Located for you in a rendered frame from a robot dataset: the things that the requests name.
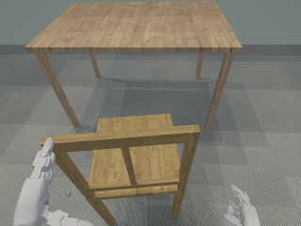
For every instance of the robot right hand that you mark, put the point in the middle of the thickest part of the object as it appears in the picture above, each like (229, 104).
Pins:
(246, 215)

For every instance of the robot left hand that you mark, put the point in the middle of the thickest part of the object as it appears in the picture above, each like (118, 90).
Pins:
(30, 209)

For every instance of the table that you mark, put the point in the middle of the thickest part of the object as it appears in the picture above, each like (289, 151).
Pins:
(138, 27)

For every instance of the chair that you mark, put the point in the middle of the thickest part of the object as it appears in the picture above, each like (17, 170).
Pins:
(133, 156)

